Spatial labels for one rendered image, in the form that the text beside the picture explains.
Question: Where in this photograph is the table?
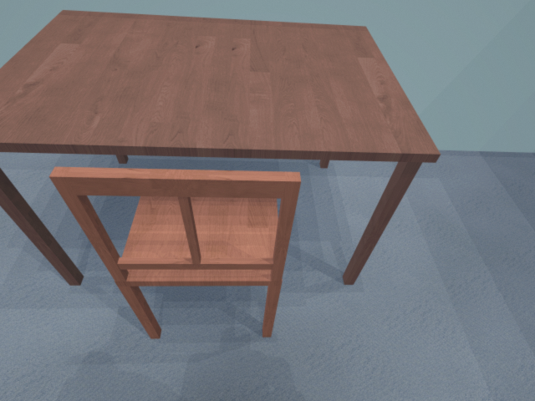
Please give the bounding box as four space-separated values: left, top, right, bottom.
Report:
0 10 441 286

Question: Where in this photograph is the chair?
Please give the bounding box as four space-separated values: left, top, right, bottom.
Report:
49 167 301 339

